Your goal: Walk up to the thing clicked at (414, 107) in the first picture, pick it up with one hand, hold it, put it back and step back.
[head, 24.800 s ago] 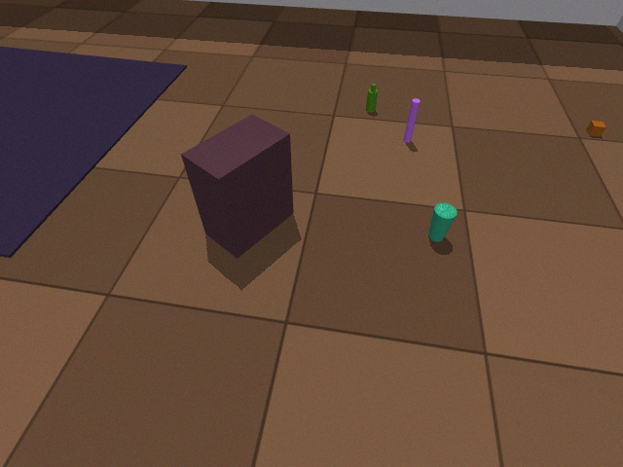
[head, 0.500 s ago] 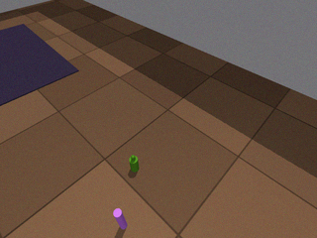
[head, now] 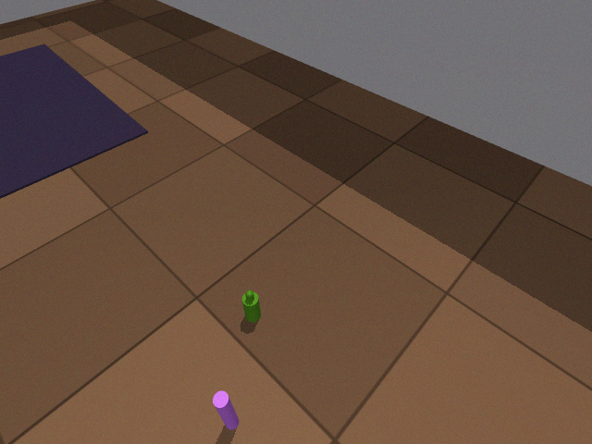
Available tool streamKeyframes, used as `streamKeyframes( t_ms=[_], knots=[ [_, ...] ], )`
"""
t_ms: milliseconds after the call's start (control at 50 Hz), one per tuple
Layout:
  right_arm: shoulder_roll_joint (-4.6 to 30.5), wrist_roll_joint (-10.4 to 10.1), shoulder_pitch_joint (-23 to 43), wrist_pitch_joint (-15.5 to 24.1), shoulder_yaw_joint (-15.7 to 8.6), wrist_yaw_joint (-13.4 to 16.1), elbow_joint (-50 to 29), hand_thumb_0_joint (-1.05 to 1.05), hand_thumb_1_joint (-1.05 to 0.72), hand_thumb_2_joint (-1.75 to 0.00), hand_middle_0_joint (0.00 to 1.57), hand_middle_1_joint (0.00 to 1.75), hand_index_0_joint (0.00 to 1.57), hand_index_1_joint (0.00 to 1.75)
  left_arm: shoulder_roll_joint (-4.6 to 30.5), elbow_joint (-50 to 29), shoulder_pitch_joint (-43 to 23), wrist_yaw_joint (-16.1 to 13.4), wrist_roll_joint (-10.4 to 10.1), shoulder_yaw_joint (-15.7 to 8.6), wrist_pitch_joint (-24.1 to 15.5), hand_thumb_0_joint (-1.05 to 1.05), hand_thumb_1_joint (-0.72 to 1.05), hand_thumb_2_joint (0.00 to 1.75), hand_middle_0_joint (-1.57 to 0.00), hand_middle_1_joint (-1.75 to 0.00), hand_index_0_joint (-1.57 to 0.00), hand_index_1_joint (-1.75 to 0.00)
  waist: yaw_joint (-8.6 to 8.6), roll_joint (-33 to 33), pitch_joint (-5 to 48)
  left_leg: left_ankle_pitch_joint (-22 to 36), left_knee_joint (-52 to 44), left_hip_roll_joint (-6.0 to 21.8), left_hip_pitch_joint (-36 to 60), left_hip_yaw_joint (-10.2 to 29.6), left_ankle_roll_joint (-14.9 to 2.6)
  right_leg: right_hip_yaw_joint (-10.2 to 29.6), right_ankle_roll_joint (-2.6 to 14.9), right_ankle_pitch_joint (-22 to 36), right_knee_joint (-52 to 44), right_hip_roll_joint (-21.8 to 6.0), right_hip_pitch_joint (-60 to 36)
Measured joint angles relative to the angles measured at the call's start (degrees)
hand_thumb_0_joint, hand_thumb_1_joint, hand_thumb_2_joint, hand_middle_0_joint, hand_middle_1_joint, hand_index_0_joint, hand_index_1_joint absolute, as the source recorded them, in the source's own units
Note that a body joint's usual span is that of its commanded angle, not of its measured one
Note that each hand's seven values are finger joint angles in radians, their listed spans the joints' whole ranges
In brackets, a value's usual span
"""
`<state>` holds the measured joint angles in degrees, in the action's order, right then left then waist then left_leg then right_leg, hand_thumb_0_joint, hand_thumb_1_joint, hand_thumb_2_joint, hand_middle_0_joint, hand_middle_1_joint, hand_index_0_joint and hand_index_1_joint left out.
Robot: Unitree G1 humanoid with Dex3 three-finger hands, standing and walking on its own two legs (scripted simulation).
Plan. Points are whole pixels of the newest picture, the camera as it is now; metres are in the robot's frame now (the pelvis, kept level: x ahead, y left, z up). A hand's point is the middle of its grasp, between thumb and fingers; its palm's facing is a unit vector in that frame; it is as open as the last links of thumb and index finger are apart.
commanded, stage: stand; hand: left
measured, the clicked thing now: (227, 411) +0.33 +0.20 -0.66
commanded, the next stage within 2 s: go down in 0.30 s
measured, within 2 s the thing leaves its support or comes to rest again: neither
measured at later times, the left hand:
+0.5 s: hand out of the picture +0.10 +0.25 -0.16, palm faces +0.05 -0.94 -0.33, open 7.9 cm
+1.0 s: hand out of the picture +0.14 +0.29 -0.21, palm faces +0.10 -0.95 -0.31, open 16.8 cm
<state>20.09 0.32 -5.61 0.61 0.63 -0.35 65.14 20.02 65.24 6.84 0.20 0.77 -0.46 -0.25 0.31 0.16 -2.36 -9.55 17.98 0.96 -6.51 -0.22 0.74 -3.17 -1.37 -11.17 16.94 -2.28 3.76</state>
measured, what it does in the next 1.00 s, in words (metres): lowers itself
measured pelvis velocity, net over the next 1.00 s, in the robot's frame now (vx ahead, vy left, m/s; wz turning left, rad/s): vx -0.03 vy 0.00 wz -0.03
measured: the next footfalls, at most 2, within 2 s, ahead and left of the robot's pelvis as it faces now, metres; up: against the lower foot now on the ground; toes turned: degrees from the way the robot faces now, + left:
none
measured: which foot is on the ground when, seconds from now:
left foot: down 0.00-1.00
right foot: down 0.00-1.00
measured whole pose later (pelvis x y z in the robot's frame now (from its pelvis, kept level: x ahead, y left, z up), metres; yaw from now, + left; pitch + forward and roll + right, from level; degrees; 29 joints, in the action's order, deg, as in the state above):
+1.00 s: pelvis -0.03 +0.00 -0.09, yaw -2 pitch +16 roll -2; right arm 14.7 -1.1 -12.8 5.3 -2.3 1.9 34.5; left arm 21.6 39.3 9.4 8.7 1.0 -19.0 1.4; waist -1.1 -0.3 5.0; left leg -28.2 63.8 2.9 -51.9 0.3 0.6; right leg -1.8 -1.1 -29.3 62.3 -1.5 49.1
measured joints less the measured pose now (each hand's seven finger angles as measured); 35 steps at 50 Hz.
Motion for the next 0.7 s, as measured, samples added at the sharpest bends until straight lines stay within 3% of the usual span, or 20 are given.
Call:
streamKeyframes(
  t_ms=[420, 440, 480, 520, 600, 700],
  knots=[
    [0.0, 0.0, -0.1, 0.0, 0.0, 0.1, -0.2, 0.00, -0.90, -0.90, 0.21, 0.30, 0.20, 0.30, 0.0, -0.3, 0.2, 0.0, 0.1, 0.0, 0.0, 0.01, 0.91, 0.89, -0.21, -0.29, -0.21, -0.30, -0.05, -0.2, -0.1, -0.1, 0.1, -0.1, 0.2, -0.2, -0.16, 0.2, -0.16, 0.1, -0.2, -0.1, -0.3],
    [0.0, -0.8, -0.9, -0.3, 0.0, 0.5, -2.3, 0.00, -0.91, -0.90, 0.21, 0.30, 0.20, 0.30, -0.1, -1.8, 0.7, -0.3, -0.6, -0.4, 0.1, 0.01, 0.90, 0.89, -0.21, -0.29, -0.21, -0.29, -0.14, -0.1, 0.3, -0.4, 0.9, -0.1, -1.0, -0.2, -0.20, 0.2, -0.11, -0.2, 0.7, -0.1, 1.0],
    [-0.5, -2.4, -2.9, 0.9, -0.1, 1.6, -7.9, 0.00, -0.92, -0.90, 0.21, 0.30, 0.20, 0.30, -0.9, -3.7, -0.9, -0.8, -1.5, -1.6, -0.9, 0.01, 0.87, 0.85, -0.20, -0.25, -0.20, -0.26, -0.14, 0.0, -0.2, -1.2, 3.6, -0.1, -4.1, 0.0, -0.29, 0.1, 0.00, -1.3, 3.8, -0.2, 4.2],
    [-1.5, -3.0, -4.0, 1.5, -0.4, 2.1, -12.1, 0.00, -0.94, -0.90, 0.20, 0.30, 0.20, 0.30, -1.3, -3.1, -4.4, -0.6, -1.1, -3.6, -1.2, 0.01, 0.80, 0.79, -0.18, -0.21, -0.17, -0.22, -0.30, 0.0, -0.5, -2.1, 6.7, 0.0, -7.8, 0.1, -0.27, 0.1, 0.12, -2.2, 6.8, -0.2, 7.8],
    [-4.4, -2.1, -5.5, 1.9, -1.2, 2.0, -17.5, 0.00, -0.95, -0.91, 0.20, 0.30, 0.20, 0.30, -0.3, -2.4, -9.9, 0.9, 1.6, -8.4, -0.8, 0.01, 0.61, 0.60, -0.11, -0.13, -0.11, -0.13, -0.82, -1.0, 0.9, -4.5, 13.6, 0.7, -16.0, -0.1, 0.01, 0.7, 0.44, -4.6, 13.9, 0.3, 16.3],
    [-6.3, -1.7, -8.1, 1.7, -1.7, 1.2, -21.8, 0.00, -0.95, -0.91, 0.21, 0.30, 0.20, 0.30, 0.6, -5.8, -9.6, 2.2, 2.8, -12.5, 0.4, 0.01, 0.32, 0.37, -0.07, -0.08, -0.07, -0.08, -1.98, -1.2, 3.1, -8.1, 21.3, 1.3, -23.1, -0.5, 0.04, 1.3, 0.56, -7.7, 21.3, 0.7, 23.5]
  ],
)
